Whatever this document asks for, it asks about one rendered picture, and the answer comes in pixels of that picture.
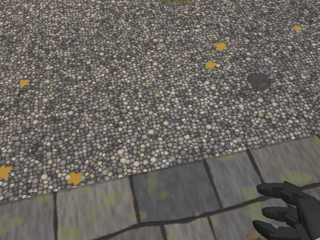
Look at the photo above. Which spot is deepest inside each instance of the right robot hand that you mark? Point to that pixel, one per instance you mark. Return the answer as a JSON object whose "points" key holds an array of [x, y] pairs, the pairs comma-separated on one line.
{"points": [[304, 220]]}

